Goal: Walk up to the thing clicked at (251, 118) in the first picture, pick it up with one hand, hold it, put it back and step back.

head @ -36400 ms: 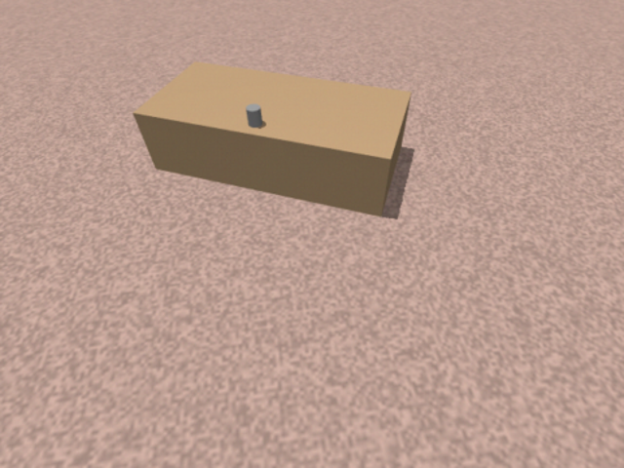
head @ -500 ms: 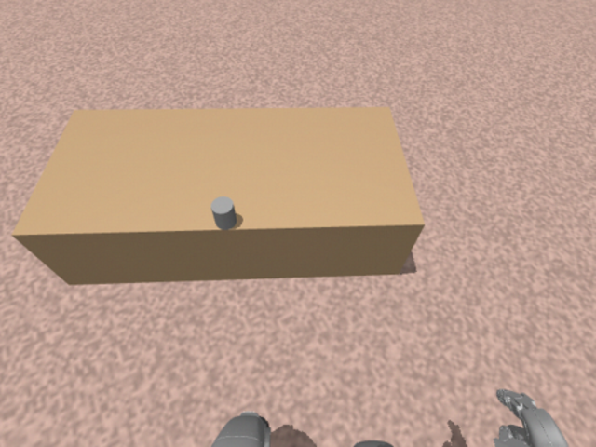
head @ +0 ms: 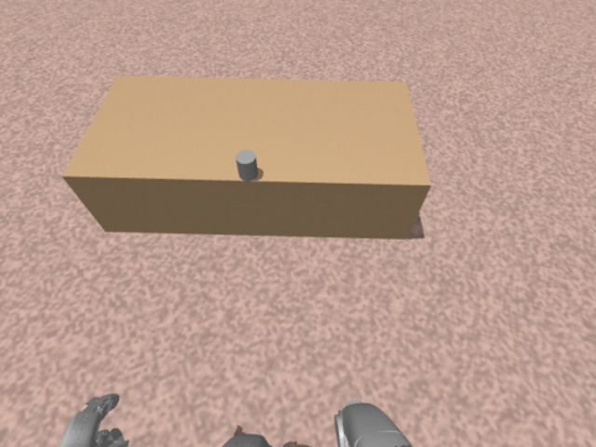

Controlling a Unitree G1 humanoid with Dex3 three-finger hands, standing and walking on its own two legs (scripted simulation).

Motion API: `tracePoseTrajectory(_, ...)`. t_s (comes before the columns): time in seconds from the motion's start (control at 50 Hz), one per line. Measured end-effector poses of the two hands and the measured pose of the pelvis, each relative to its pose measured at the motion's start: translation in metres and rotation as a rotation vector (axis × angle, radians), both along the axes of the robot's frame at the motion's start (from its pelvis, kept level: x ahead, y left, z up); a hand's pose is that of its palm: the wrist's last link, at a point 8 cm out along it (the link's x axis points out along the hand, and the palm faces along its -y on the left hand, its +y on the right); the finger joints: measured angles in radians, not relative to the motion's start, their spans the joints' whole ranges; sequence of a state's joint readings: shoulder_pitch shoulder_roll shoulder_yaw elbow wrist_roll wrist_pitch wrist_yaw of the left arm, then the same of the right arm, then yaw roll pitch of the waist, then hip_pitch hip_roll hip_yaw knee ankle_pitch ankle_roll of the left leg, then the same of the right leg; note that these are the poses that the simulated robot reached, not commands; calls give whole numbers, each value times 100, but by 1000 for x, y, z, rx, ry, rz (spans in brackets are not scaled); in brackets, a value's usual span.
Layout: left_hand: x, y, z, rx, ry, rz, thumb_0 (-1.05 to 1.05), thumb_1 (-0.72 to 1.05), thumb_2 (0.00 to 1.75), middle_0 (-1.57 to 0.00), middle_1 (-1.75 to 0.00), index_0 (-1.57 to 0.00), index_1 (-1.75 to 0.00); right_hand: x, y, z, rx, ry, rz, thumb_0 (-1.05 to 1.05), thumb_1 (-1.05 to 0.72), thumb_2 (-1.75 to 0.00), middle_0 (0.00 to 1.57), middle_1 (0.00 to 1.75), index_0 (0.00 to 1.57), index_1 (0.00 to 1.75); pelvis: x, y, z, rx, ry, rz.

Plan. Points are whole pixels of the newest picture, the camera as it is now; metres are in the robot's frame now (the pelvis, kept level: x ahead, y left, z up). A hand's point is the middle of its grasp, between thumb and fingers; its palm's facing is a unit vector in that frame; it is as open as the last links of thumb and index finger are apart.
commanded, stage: step back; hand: left
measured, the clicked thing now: (247, 165) +0.93 +0.19 -0.39
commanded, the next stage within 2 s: stand in 1.28 s
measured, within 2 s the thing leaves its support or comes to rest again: neither
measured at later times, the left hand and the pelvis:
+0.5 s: hand out of the picture -0.05 +0.28 -0.14, palm faces +0.00 -0.91 -0.40, open 7.4 cm; pelvis -0.11 +0.00 +0.00, yaw -1 degrees
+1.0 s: hand out of the picture +0.02 +0.26 -0.14, palm faces +0.00 -0.93 -0.37, open 7.4 cm; pelvis -0.06 +0.00 +0.00, yaw +0 degrees
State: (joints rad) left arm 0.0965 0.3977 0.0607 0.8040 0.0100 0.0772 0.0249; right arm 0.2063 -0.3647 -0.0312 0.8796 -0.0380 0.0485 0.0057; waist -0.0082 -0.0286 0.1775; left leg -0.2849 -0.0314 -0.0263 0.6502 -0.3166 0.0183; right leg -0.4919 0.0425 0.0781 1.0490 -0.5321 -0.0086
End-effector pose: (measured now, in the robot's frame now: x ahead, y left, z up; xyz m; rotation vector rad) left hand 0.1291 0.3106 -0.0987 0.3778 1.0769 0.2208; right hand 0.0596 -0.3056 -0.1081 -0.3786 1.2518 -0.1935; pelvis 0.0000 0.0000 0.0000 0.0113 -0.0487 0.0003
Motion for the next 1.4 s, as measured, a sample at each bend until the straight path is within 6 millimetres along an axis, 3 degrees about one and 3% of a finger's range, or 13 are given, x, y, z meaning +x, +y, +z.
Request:
tracePoseTrajectory(0.1, -46, -8, -1, -15, 32, -6, 1, 90, 90, -20, -30, -20, -30, -12, -6, 8, -9, -80, 8, 1, -90, -90, 21, 30, 20, 30, -34, -6, 3, -15, 13, -32)
tracePoseTrajectory(0.18, -90, -17, -7, -1, 73, -28, 1, 90, 90, -20, -30, -20, -30, -21, -21, 3, -5, -157, 4, 1, -90, -90, 21, 30, 20, 30, -61, -15, -5, -12, 18, -74)
tracePoseTrajectory(0.3, -155, -25, 0, 1, 132, 7, 1, 90, 90, -21, -30, -20, -30, -60, -30, 1, 17, -140, -37, 0, -90, -90, 20, 30, 20, 30, -87, -20, 2, -10, -2, -79)
tracePoseTrajectory(0.4, -179, -14, 5, 5, 114, 43, 1, 90, 90, -21, -30, -21, -30, -97, -27, -2, 18, -51, -23, 0, -90, -90, 20, 30, 20, 30, -98, -15, 5, -1, 8, -39)
tracePoseTrajectory(0.5, -191, 6, 1, 0, 123, 61, 1, 90, 90, -21, -30, -21, -30, -120, -12, -2, 14, 4, -20, 1, -90, -90, 20, 30, 20, 30, -105, -2, 4, 16, 5, -10)
tracePoseTrajectory(0.62, -182, 13, 0, -6, 154, 40, 1, 90, 90, -20, -30, -20, -30, -131, 0, 8, 31, -22, -45, 1, -90, -90, 20, 30, 20, 30, -103, -2, 10, 7, 13, -27)
tracePoseTrajectory(0.74, -151, -2, 3, 5, 96, 11, 1, 90, 90, -20, -30, -20, -30, -128, -16, 0, 35, -19, -74, 1, -90, -90, 20, 30, 20, 30, -94, -15, 6, -17, 3, -31)
tracePoseTrajectory(0.88, -131, -19, 9, -19, 26, 25, 1, 90, 90, -20, -30, -20, -30, -93, -21, -1, 27, -26, -40, 1, -90, -90, 20, 30, 20, 30, -79, -16, 9, -10, 2, -13)
tracePoseTrajectory(1.1, -104, -4, -9, -53, 83, 43, 1, 90, 90, -20, -30, -20, -30, -45, 4, 2, 17, -57, -12, 0, -90, -90, 20, 30, 20, 30, -56, 1, 6, -8, 9, -18)
tracePoseTrajectory(1.28, -95, -5, -5, -55, 106, 39, 1, 90, 90, -20, -30, -20, -30, -3, 17, 10, 50, -107, 2, 0, -90, -90, 20, 30, 20, 30, -47, 1, 14, -19, 22, -26)
tracePoseTrajectory(1.4, -91, -9, 1, -63, 116, 28, 1, 90, 90, -20, -30, -20, -30, 8, 19, 16, 65, -139, -2, 0, -90, -90, 20, 30, 20, 30, -43, 3, 20, -16, 13, -27)
